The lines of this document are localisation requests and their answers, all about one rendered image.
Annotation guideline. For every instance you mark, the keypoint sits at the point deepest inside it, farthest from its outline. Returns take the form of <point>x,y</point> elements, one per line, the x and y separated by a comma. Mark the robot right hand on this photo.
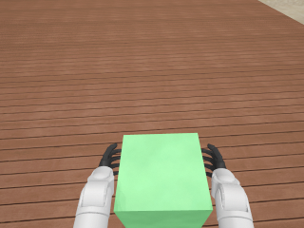
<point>216,159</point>

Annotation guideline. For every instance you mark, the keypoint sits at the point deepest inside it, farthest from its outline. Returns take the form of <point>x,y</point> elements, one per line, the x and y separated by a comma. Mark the robot left hand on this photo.
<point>107,158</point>

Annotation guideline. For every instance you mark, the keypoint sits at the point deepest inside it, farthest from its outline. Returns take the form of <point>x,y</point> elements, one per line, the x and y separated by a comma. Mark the robot right forearm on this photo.
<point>232,205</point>

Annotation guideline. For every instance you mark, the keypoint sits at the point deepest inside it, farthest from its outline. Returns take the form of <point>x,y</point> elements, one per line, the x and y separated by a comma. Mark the carton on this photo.
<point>162,182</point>

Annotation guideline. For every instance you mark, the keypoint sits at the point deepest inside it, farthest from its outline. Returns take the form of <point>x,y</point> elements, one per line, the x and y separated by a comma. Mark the robot left forearm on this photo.
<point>94,204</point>

